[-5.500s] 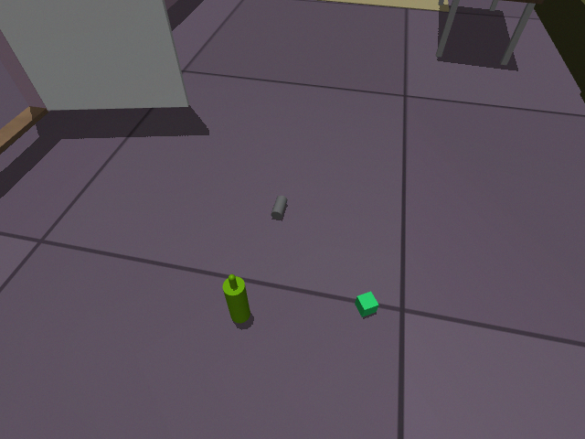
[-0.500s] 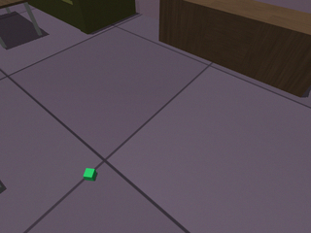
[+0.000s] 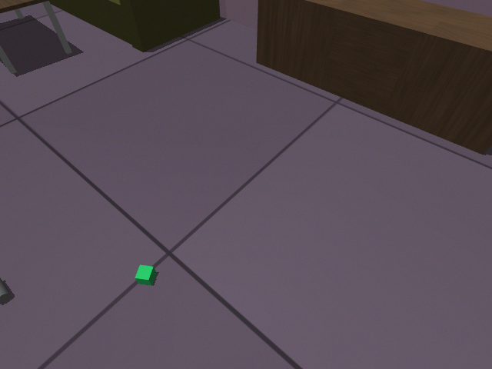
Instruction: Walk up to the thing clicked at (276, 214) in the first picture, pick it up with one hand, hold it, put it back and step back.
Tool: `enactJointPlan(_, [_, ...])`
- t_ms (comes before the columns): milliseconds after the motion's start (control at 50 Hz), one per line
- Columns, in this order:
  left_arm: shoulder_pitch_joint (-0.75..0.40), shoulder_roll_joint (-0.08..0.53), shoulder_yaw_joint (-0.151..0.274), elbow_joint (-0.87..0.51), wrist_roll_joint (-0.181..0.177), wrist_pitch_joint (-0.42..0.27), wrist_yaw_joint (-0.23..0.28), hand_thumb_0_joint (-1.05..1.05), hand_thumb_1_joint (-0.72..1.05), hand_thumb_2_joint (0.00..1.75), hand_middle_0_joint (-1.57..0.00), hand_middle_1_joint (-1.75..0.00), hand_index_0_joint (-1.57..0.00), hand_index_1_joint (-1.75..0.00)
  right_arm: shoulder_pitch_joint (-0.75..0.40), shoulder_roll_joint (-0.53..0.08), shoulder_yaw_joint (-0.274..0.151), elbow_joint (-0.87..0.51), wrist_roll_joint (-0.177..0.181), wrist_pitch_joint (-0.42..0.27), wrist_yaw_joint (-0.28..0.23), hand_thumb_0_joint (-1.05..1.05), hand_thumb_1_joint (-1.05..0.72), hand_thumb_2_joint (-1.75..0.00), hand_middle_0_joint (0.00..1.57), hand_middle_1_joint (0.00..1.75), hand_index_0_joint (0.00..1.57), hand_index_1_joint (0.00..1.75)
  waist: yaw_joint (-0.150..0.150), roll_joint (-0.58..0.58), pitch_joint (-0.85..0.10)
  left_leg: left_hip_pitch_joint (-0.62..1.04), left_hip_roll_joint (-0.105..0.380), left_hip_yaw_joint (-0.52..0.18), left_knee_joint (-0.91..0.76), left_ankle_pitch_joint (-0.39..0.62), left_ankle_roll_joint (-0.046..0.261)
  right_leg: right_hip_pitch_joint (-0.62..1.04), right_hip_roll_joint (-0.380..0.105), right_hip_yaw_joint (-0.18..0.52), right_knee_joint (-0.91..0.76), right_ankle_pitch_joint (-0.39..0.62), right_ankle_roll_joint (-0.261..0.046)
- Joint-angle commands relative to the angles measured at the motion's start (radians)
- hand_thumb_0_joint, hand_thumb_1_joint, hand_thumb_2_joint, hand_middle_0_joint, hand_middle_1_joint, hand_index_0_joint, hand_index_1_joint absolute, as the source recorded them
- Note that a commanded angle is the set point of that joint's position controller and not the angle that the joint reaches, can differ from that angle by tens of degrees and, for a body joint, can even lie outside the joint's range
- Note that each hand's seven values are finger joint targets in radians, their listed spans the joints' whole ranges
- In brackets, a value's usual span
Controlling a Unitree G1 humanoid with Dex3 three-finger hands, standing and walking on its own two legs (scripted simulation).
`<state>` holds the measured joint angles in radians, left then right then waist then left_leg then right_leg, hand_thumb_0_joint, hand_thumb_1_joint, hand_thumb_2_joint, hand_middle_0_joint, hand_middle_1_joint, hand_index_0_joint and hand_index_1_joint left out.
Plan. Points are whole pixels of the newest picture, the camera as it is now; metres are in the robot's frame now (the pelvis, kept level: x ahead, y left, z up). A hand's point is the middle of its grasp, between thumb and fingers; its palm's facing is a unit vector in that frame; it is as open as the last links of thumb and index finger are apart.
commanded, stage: stand
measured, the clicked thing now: out of the picture +0.54 +1.04 -0.76
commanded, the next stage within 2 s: walk up in 0.68 s
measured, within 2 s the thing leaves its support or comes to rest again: neither
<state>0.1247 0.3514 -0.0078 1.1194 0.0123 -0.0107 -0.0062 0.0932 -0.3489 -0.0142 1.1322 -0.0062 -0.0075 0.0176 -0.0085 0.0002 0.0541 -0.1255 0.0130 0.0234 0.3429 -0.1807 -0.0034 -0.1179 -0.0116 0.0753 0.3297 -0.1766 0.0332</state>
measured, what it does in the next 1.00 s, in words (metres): steps on the spot: right foot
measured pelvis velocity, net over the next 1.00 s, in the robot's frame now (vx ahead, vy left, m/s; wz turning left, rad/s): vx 0.07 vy -0.06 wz -0.04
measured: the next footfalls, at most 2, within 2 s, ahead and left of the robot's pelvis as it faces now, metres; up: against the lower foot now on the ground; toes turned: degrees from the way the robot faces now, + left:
right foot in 0.96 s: +0.16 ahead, -0.18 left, +0.00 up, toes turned -6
left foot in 1.42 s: +0.42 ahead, +0.08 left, +0.00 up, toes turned +6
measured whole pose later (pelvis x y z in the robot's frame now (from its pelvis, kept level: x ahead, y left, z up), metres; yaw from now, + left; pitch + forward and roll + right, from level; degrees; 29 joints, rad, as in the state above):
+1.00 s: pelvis +0.07 -0.06 -0.02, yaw -2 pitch -3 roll +0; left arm 0.23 0.45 0.10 1.01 0.04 -0.06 -0.07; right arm 0.26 -0.45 -0.11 1.04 -0.04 0.00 0.06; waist -0.02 0.05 0.05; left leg -0.13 0.10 -0.01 0.67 -0.50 0.03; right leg -0.31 -0.03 -0.06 0.59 -0.21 -0.01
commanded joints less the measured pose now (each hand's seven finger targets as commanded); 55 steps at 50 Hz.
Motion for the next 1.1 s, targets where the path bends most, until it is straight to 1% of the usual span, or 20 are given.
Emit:
enactJointPlan(0, [-0.027,0.21,0.038,-0.054,-0.004,-0.021,0.018,0.0,0.9,0.9,-0.2,-0.3,-0.2,-0.3,-0.04,-0.216,-0.034,-0.056,0.001,-0.017,-0.018,0.0,-0.9,-0.9,0.2,0.3,0.2,0.3,0.002,-0.002,-0.071,0.053,0.117,-0.09,-0.055,0.097,0.027,-0.029,-0.101,0.056,-0.047,0.137,-0.044])
enactJointPlan(120, [-0.029,0.207,0.04,-0.054,-0.002,-0.017,0.017,0.0,0.9,0.9,-0.2,-0.3,-0.2,-0.3,-0.04,-0.219,-0.034,-0.059,0.0,-0.018,-0.019,0.0,-0.9,-0.9,0.2,0.3,0.2,0.3,0.004,0.014,-0.052,0.026,0.116,-0.099,-0.076,0.051,0.025,-0.023,-0.098,0.054,-0.05,0.097,-0.045])
enactJointPlan(440, [-0.03,0.212,0.043,-0.064,-0.004,-0.018,0.017,0.0,0.9,0.9,-0.2,-0.3,-0.2,-0.3,-0.028,-0.219,-0.036,-0.064,-0.002,-0.022,-0.021,0.0,-0.9,-0.9,0.2,0.3,0.2,0.3,0.003,0.001,-0.094,0.067,0.118,-0.088,-0.058,0.138,0.025,-0.008,-0.104,0.052,-0.038,0.16,-0.05])
enactJointPlan(640, [-0.027,0.209,0.042,-0.06,-0.003,-0.018,0.018,0.0,0.9,0.9,-0.2,-0.3,-0.2,-0.3,-0.027,-0.217,-0.035,-0.062,0.001,-0.018,-0.02,0.0,-0.9,-0.9,0.2,0.3,0.2,0.3,0.002,-0.003,-0.069,0.058,0.114,-0.093,-0.061,0.1,0.025,-0.024,-0.101,0.053,-0.05,0.133,-0.048])
enactJointPlan(660, [0.009,0.301,0.099,-0.114,0.014,-0.029,-0.011,0.0,0.9,0.9,-0.2,-0.3,-0.2,-0.3,0.052,-0.314,-0.1,-0.111,-0.019,-0.035,0.004,0.0,-0.9,-0.9,0.2,0.3,0.2,0.3,-0.013,0.009,-0.176,0.109,0.098,-0.123,-0.01,-0.435,0.095,-0.05,-0.035,0.042,0.05,-0.363,-0.083])
enactJointPlan(680, [-0.013,0.292,0.103,-0.114,0.024,-0.028,-0.022,0.0,0.9,0.9,-0.2,-0.3,-0.2,-0.3,0.086,-0.332,-0.116,-0.092,-0.028,-0.038,0.012,0.0,-0.9,-0.9,0.2,0.3,0.2,0.3,-0.031,0.058,-0.105,0.114,0.143,-0.188,-0.059,-0.628,0.126,-0.215,-0.021,0.015,0.132,-0.478,-0.085])
enactJointPlan(700, [-0.065,0.272,0.105,-0.135,0.026,-0.025,-0.031,0.0,0.9,0.9,-0.2,-0.3,-0.2,-0.3,0.107,-0.35,-0.128,-0.091,-0.031,-0.036,0.014,0.0,-0.9,-0.9,0.2,0.3,0.2,0.3,-0.058,0.134,-0.028,0.119,0.226,-0.288,-0.156,-0.714,0.165,-0.356,0.014,-0.056,0.278,-0.415,-0.063])
enactJointPlan(720, [-0.09,0.268,0.105,-0.164,0.032,-0.023,-0.038,0.0,0.9,0.9,-0.2,-0.3,-0.2,-0.3,0.109,-0.375,-0.143,-0.109,-0.028,-0.039,0.016,0.0,-0.9,-0.9,0.2,0.3,0.2,0.3,-0.071,0.199,0.038,0.111,0.351,-0.4,-0.25,-0.696,0.225,-0.473,-0.002,-0.073,0.438,-0.331,-0.049])
enactJointPlan(760, [-0.1,0.258,0.106,-0.184,0.026,-0.036,-0.043,0.0,0.9,0.9,-0.2,-0.3,-0.2,-0.3,0.094,-0.36,-0.148,-0.133,-0.031,-0.055,0.014,0.0,-0.9,-0.9,0.2,0.3,0.2,0.3,-0.052,0.117,0.106,0.111,0.413,-0.436,-0.261,-0.508,0.265,-0.531,-0.077,0.001,0.453,-0.285,-0.052])
enactJointPlan(800, [-0.07,0.266,0.107,-0.18,0.02,-0.049,-0.061,0.0,0.9,0.9,-0.2,-0.3,-0.2,-0.3,0.081,-0.316,-0.136,-0.163,-0.035,-0.057,0.02,0.0,-0.9,-0.9,0.2,0.3,0.2,0.3,-0.042,0.099,0.054,0.12,0.308,-0.304,-0.218,-0.415,0.229,-0.461,-0.064,-0.03,0.395,-0.284,-0.047])
enactJointPlan(860, [0.03,0.248,0.119,-0.181,0.015,-0.044,-0.08,0.0,0.9,0.9,-0.2,-0.3,-0.2,-0.3,0.011,-0.334,-0.146,-0.204,-0.035,-0.054,0.033,0.0,-0.9,-0.9,0.2,0.3,0.2,0.3,0.008,0.221,0.005,0.005,0.241,-0.167,-0.179,-0.406,0.183,-0.247,-0.055,-0.1,0.296,-0.203,-0.043])
enactJointPlan(900, [0.165,0.249,0.134,-0.133,0.014,-0.046,-0.071,0.0,0.9,0.9,-0.2,-0.3,-0.2,-0.3,-0.064,-0.315,-0.143,-0.233,-0.032,-0.044,0.037,0.0,-0.9,-0.9,0.2,0.3,0.2,0.3,0.091,0.189,-0.022,-0.185,0.192,-0.069,-0.047,-0.43,0.146,0.027,-0.035,-0.15,0.193,-0.041,-0.046])
enactJointPlan(920, [0.279,0.271,0.15,-0.089,0.015,-0.051,-0.058,0.0,0.9,0.9,-0.2,-0.3,-0.2,-0.3,-0.075,-0.275,-0.132,-0.244,-0.036,-0.036,0.036,0.0,-0.9,-0.9,0.2,0.3,0.2,0.3,0.143,0.084,-0.066,-0.3,0.139,-0.017,0.133,-0.443,0.118,0.211,-0.009,-0.152,0.173,-0.026,-0.046])
enactJointPlan(940, [0.397,0.325,0.173,-0.058,0.02,-0.06,-0.041,0.0,0.9,0.9,-0.2,-0.3,-0.2,-0.3,-0.046,-0.21,-0.107,-0.251,-0.041,-0.032,0.034,0.0,-0.9,-0.9,0.2,0.3,0.2,0.3,0.195,-0.132,-0.12,-0.459,0.048,0.065,0.415,-0.493,0.092,0.387,-0.028,-0.093,0.114,-0.135,-0.051])
enactJointPlan(960, [0.464,0.403,0.198,-0.068,0.035,-0.063,-0.026,0.0,0.9,0.9,-0.2,-0.3,-0.2,-0.3,-0.018,-0.148,-0.08,-0.272,-0.033,-0.028,0.035,0.0,-0.9,-0.9,0.2,0.3,0.2,0.3,0.225,-0.341,-0.072,-0.65,-0.089,-0.003,0.707,-0.521,0.054,0.355,-0.221,0.274,-0.061,-0.504,-0.08])
enactJointPlan(980, [0.302,0.43,0.19,-0.143,0.037,-0.07,-0.019,0.0,0.9,0.9,-0.2,-0.3,-0.2,-0.3,0.034,-0.194,-0.094,-0.27,-0.014,-0.018,0.03,0.0,-0.9,-0.9,0.2,0.3,0.2,0.3,0.138,-0.217,-0.033,-0.617,-0.08,-0.135,0.812,-0.403,0.032,0.17,-0.404,0.579,-0.265,-0.795,-0.135])
enactJointPlan(1000, [0.167,0.447,0.181,-0.199,0.027,-0.07,-0.022,0.0,0.9,0.9,-0.2,-0.3,-0.2,-0.3,0.061,-0.277,-0.114,-0.253,-0.013,-0.018,0.029,0.0,-0.9,-0.9,0.2,0.3,0.2,0.3,0.085,-0.147,0.046,-0.556,-0.009,-0.187,0.807,-0.32,0.036,0.019,-0.437,0.62,-0.3,-0.857,-0.196])
enactJointPlan(1040, [0.089,0.377,0.158,-0.223,0.016,-0.085,-0.02,0.0,0.9,0.9,-0.2,-0.3,-0.2,-0.3,0.08,-0.303,-0.115,-0.215,-0.001,-0.032,0.036,0.0,-0.9,-0.9,0.2,0.3,0.2,0.3,0.028,-0.103,0.127,-0.528,0.054,-0.199,0.784,-0.201,0.032,-0.05,-0.34,0.412,-0.264,-0.591,-0.213])
enactJointPlan(1060, [0.068,0.334,0.15,-0.227,0.006,-0.091,-0.02,0.0,0.9,0.9,-0.2,-0.3,-0.2,-0.3,0.139,-0.294,-0.112,-0.188,0.006,-0.034,0.039,0.0,-0.9,-0.9,0.2,0.3,0.2,0.3,0.007,-0.11,0.108,-0.479,0.056,-0.2,0.742,-0.144,0.029,-0.05,-0.266,0.256,-0.238,-0.47,-0.161])
enactJointPlan(1080, [0.069,0.327,0.147,-0.226,0.0,-0.093,-0.02,0.0,0.9,0.9,-0.2,-0.3,-0.2,-0.3,0.175,-0.282,-0.107,-0.177,0.007,-0.033,0.042,0.0,-0.9,-0.9,0.2,0.3,0.2,0.3,-0.001,-0.129,0.095,-0.44,0.051,-0.187,0.706,-0.101,0.026,-0.066,-0.24,0.18,-0.223,-0.387,-0.15])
